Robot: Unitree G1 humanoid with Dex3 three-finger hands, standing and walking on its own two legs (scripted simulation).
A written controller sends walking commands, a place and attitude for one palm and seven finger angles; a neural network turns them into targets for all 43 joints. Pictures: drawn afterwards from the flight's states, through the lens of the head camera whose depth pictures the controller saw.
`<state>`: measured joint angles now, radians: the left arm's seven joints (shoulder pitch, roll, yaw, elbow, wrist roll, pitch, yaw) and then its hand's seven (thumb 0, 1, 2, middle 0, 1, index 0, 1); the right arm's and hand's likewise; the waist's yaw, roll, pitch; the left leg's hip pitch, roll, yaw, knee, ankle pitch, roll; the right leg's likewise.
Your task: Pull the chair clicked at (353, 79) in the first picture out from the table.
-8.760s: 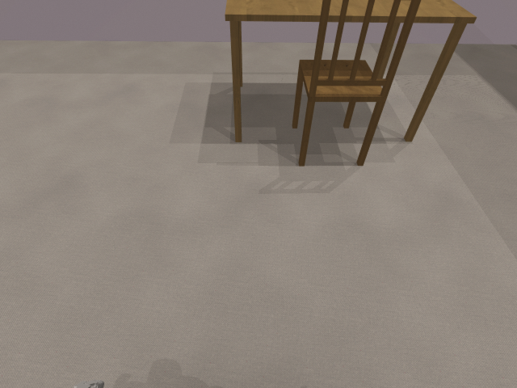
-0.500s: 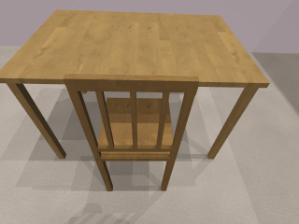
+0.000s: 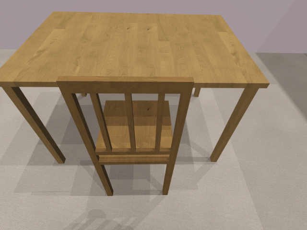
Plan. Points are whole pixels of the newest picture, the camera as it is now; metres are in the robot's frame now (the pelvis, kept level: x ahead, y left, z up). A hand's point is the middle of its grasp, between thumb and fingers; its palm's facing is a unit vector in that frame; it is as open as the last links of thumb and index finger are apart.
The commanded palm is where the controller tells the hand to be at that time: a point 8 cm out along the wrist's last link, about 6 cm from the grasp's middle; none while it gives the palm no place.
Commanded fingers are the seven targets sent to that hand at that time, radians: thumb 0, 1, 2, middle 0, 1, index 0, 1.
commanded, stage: look again from close up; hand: left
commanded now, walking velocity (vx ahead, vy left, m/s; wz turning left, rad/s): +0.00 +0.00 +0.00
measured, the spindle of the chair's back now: (131, 125) +0.48 +0.11 -0.06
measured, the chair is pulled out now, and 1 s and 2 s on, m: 0.00 0.00 0.00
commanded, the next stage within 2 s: raise the hand toward the chair's back in 0.54 s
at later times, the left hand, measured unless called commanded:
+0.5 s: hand out of the picture -0.03 +0.14 -0.18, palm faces +0.03 -0.99 -0.16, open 7.4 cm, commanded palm none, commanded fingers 0.00 0.90 0.90 -0.20 -0.30 -0.20 -0.30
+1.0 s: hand (114, 206) +0.19 +0.12 -0.04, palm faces +0.03 -1.00 +0.02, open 8.7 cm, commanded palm +0.12 +0.19 -0.06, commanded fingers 0.00 0.46 0.71 -0.16 -0.23 -0.16 -0.23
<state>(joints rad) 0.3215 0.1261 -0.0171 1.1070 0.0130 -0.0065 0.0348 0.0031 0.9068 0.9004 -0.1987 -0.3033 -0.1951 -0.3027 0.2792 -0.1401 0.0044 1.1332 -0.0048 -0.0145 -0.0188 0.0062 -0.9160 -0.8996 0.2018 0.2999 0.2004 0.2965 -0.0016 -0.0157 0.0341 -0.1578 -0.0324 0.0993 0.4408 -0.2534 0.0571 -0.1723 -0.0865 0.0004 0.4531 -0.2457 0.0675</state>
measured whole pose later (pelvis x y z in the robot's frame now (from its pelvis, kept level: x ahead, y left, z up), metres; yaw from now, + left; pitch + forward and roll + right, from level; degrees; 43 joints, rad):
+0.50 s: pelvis -0.01 -0.02 +0.00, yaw +0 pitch -2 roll +0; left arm 0.33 0.13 -0.01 1.11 0.01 -0.01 0.03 0.00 0.91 0.90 -0.20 -0.30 -0.19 -0.30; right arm 0.28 -0.13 0.00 1.15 -0.01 -0.01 -0.02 0.00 -0.91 -0.90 0.20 0.30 0.20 0.30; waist 0.00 -0.01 0.04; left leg -0.16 -0.01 0.09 0.42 -0.23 0.03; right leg -0.18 -0.06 -0.01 0.45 -0.23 0.04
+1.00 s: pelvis -0.03 -0.05 -0.09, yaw +2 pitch +14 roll +1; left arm 0.36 0.14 0.11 0.09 -0.20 -0.56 -0.21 0.01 0.70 0.80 -0.17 -0.27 -0.17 -0.27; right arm 0.18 -0.28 -0.11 0.61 -0.02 -0.32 0.04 0.01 -0.91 -0.90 0.20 0.30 0.20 0.30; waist -0.03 -0.06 -0.16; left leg -0.86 0.04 0.05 1.12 -0.50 -0.01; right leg -0.87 -0.04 -0.02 1.15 -0.51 0.00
